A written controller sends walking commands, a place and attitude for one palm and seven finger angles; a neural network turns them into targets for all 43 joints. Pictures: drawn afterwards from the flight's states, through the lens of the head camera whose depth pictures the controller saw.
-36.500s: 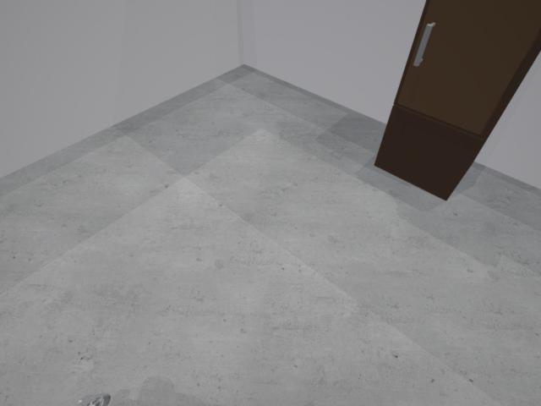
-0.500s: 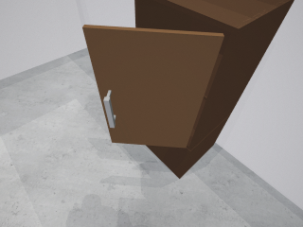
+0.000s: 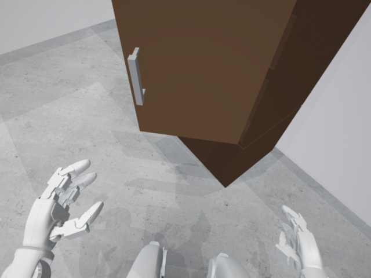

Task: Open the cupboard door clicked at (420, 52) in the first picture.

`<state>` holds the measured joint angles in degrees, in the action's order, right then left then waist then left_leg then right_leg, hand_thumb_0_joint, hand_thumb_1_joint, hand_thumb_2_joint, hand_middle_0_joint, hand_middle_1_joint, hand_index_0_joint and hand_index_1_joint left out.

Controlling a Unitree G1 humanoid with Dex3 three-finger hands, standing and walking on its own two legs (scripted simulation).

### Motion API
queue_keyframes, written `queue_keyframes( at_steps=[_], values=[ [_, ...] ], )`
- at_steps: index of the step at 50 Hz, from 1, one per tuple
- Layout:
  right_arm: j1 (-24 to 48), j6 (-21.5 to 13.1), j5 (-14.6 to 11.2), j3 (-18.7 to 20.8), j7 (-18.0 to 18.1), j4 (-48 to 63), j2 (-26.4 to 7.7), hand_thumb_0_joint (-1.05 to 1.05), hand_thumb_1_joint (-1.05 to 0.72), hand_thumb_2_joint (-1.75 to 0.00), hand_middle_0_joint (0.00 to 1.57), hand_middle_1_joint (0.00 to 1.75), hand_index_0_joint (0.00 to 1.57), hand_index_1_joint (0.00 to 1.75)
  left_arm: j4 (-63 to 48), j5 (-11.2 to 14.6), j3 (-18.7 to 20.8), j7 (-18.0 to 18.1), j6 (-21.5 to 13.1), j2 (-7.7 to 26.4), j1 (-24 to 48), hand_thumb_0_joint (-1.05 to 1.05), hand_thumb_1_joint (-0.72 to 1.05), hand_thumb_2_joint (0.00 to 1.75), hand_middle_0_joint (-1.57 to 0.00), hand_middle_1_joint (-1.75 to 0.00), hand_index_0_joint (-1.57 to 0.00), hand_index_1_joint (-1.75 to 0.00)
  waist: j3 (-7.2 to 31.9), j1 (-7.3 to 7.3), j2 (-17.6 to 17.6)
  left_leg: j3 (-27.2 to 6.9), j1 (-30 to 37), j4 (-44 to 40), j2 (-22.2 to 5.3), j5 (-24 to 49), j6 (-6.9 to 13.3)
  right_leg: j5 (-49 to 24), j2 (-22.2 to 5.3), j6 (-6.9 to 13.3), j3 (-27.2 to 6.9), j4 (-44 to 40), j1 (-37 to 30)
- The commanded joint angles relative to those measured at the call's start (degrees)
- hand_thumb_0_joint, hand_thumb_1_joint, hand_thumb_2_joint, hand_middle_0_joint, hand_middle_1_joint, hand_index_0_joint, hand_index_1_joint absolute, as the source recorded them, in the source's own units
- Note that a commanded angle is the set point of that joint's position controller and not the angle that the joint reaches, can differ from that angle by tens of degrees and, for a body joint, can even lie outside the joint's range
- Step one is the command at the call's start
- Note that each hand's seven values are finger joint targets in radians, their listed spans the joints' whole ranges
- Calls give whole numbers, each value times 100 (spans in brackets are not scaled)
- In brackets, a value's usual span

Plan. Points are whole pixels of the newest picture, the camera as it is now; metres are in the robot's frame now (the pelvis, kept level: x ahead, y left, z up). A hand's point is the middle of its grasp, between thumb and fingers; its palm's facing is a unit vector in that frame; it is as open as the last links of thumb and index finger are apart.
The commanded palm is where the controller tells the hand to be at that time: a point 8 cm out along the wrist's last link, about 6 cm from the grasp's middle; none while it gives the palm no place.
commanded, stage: raise the hand with hooked fingers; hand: left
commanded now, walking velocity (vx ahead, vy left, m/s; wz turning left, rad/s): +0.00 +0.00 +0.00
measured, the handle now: (138, 78) +0.60 +0.19 +0.05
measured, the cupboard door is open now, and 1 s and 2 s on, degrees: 44 44 44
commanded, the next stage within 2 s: move the hooked fingers beside the handle in 1.54 s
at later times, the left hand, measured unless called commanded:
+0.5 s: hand (71, 187) +0.27 +0.26 +0.05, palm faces -0.03 -1.00 -0.05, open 12.4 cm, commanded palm +0.25 +0.31 +0.05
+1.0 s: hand (50, 169) +0.30 +0.30 +0.06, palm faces -0.03 -1.00 -0.05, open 13.9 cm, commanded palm +0.28 +0.36 +0.06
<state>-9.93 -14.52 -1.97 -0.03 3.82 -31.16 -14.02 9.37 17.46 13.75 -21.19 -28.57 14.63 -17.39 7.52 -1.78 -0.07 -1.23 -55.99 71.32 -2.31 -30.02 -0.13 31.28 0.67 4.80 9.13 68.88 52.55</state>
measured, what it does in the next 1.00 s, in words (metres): stands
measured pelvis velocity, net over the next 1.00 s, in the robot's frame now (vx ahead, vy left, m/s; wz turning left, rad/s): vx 0.01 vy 0.04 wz -0.02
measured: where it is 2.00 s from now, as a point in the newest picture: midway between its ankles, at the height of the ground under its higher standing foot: outside the picture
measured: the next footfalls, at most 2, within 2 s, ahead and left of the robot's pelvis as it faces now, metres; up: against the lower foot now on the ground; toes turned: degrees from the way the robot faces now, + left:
none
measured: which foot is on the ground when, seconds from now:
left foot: down 0.00-1.00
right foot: down 0.00-1.00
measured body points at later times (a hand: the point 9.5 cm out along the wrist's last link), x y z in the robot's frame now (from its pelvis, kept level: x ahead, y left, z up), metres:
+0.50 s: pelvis +0.01 +0.03 +0.01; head +0.09 +0.04 +0.46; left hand +0.26 +0.31 +0.05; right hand +0.16 -0.24 -0.07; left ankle +0.05 +0.12 -0.63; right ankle +0.03 -0.07 -0.63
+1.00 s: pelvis +0.01 +0.04 +0.02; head +0.10 +0.06 +0.46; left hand +0.29 +0.36 +0.06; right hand +0.17 -0.21 -0.06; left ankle +0.05 +0.12 -0.63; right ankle +0.03 -0.07 -0.63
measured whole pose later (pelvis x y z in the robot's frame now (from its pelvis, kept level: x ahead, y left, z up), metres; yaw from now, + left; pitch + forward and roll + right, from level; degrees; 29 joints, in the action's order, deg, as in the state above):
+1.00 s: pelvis +0.01 +0.04 +0.02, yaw -1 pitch +17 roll -4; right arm -14.8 -12.0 -2.0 -2.1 3.3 -31.2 -15.5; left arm 22.0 20.4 23.5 -30.0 -21.0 23.0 -1.7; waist 7.4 0.6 -1.3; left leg 1.0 -54.6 66.5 -1.1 -28.8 3.3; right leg 28.2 -0.1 1.2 6.8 62.3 50.8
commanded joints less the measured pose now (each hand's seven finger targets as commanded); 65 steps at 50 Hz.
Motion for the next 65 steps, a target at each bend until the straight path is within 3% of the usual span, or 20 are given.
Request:
queue_keyframes(
  at_steps=[1,3,5,8,10,13,15,18,25,28,29,32,35,42,50,52,56,58,65],
  values=[
    [-46,-283,-44,242,157,515,-797,0,-90,-90,20,30,20,30,-796,219,475,-299,-55,1135,1169,0,22,61,-25,-74,-25,-74,1169,375,-308,-44,477,-813,167,947,228,-320,-87,-399,-1423,-1714,-938],
    [-36,-295,-56,258,146,546,-800,0,-90,-90,20,30,20,30,-710,302,673,-391,151,1242,933,0,18,59,-25,-76,-25,-76,1486,215,-357,-47,597,-944,180,1118,220,-526,-122,-413,-1380,-1714,-1210],
    [-6,-286,-42,258,114,571,-774,0,-90,-90,20,30,20,30,-558,407,776,-423,320,1213,772,0,13,57,-25,-80,-25,-80,1520,113,-296,-88,685,-1050,183,1320,216,-807,-83,-386,-1261,-1644,-1345],
    [-54,-277,-24,305,60,559,-743,0,-90,-90,20,30,20,30,-645,377,887,-294,290,1196,699,0,6,54,-26,-84,-26,-84,1626,76,-99,-97,798,-1192,189,1470,215,-1060,-86,-418,-1101,-1567,-1371],
    [-54,-254,0,320,35,565,-736,0,-90,-90,20,30,20,30,-512,408,970,-242,247,1227,653,0,1,52,-26,-87,-26,-87,1482,70,44,-100,721,-1183,187,1518,207,-1154,-63,-411,-1086,-1529,-1367],
    [-131,-234,-4,334,6,567,-784,0,-90,-90,20,30,20,30,-549,294,873,-180,89,1185,804,0,-6,49,-27,-92,-27,-92,1343,125,-193,-74,802,-1303,200,1322,204,-859,-56,-384,-964,-1498,-1059],
    [-185,-214,5,333,18,581,-840,0,-90,-90,20,30,20,30,-491,310,886,-190,40,1255,978,0,-10,47,-27,-94,-27,-94,1247,169,-90,-110,847,-1328,188,1290,209,-828,-13,-356,-899,-1459,-961],
    [-274,-205,-5,336,30,623,-884,0,-90,-90,20,30,20,30,-674,291,863,-216,-52,1294,1071,0,-17,44,-28,-99,-28,-99,1487,185,-270,-106,1076,-1416,200,1262,215,-849,-17,-362,-815,-1425,-918],
    [-377,-126,-2,302,49,645,-983,0,-90,-90,20,30,20,30,-501,362,1076,-325,49,1556,1276,0,-34,37,-29,-110,-29,-110,1462,188,-410,-205,1306,-1495,178,1497,164,-1124,73,-290,-645,-1312,-829],
    [-374,-108,-8,283,28,678,-992,0,-90,-90,20,30,20,30,-591,343,989,-389,105,1513,1445,0,-41,34,-29,-114,-29,-114,1525,222,-654,-231,1513,-1560,173,1520,130,-1136,55,-305,-598,-1335,-733],
    [-389,-103,-16,286,32,679,-1004,0,-90,-90,20,30,20,30,-494,337,1040,-382,141,1553,1416,0,-43,33,-29,-115,-29,-115,1480,221,-533,-268,1537,-1599,158,1532,117,-1124,70,-301,-562,-1340,-716],
    [-419,-81,-13,270,22,703,-1023,0,-90,-90,20,30,20,30,-424,368,1102,-523,198,1638,1558,0,-50,30,-30,-120,-30,-120,1577,207,-616,-281,1666,-1567,150,1778,92,-1309,88,-282,-548,-1307,-730],
    [-438,-65,-8,238,30,726,-1057,0,-90,-90,20,30,20,30,-238,394,1149,-594,281,1722,1780,0,-50,30,-30,-120,-30,-120,1390,235,-574,-340,1606,-1591,141,1747,60,-1246,125,-249,-504,-1285,-640],
    [-469,-53,-9,234,33,726,-1096,0,-90,-90,20,30,20,30,-136,422,1377,-764,342,2012,2126,0,-50,30,-30,-120,-30,-120,1694,191,-739,-385,1849,-1641,127,1853,8,-1206,96,-257,-496,-1297,-607],
    [-535,-10,-29,205,73,701,-1155,0,-90,-90,20,30,20,30,389,516,1586,-946,438,2283,2511,0,-50,30,-30,-120,-30,-120,1508,230,-546,-377,1605,-1688,142,1533,66,-1015,126,-240,-524,-1385,-619],
    [-570,-5,-41,217,73,679,-1170,0,-90,-90,20,30,20,30,392,505,1649,-994,414,2393,2635,0,-50,30,-30,-120,-30,-120,1659,222,-648,-370,1721,-1707,137,1587,62,-1032,100,-257,-545,-1405,-634],
    [-635,-27,-33,239,34,699,-1156,0,-90,-90,20,30,20,30,400,556,1574,-1068,440,2258,2355,0,-50,30,-30,-120,-30,-120,1801,207,-645,-325,1821,-1642,134,1961,80,-1308,102,-265,-562,-1414,-722],
    [-621,-13,-44,251,19,694,-1158,0,-90,-90,20,30,20,30,450,579,1538,-1065,448,2198,2350,0,-50,30,-30,-120,-30,-120,1606,249,-490,-305,1666,-1643,138,1766,104,-1223,99,-282,-560,-1454,-705],
    [-667,-7,-12,257,-1,733,-1158,0,-90,-90,20,30,20,30,193,527,1735,-908,319,2460,2413,0,-50,30,-30,-120,-30,-120,1764,188,-751,-311,1758,-1613,127,2002,73,-1320,120,-241,-574,-1347,-735]
  ],
)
